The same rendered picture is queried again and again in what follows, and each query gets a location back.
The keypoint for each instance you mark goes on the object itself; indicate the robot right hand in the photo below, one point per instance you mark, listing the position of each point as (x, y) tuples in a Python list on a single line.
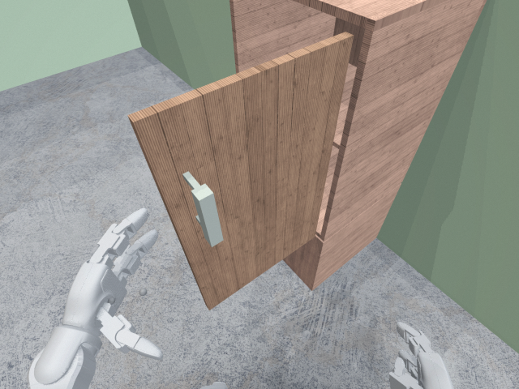
[(428, 371)]

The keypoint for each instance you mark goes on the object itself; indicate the cupboard door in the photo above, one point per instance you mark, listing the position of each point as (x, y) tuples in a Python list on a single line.
[(261, 140)]

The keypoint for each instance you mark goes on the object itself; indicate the robot left forearm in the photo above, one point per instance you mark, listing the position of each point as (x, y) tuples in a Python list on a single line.
[(68, 361)]

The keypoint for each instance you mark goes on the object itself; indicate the handle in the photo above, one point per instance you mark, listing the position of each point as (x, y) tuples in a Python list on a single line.
[(207, 210)]

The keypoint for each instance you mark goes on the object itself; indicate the robot left hand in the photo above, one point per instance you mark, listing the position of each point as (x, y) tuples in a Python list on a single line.
[(87, 301)]

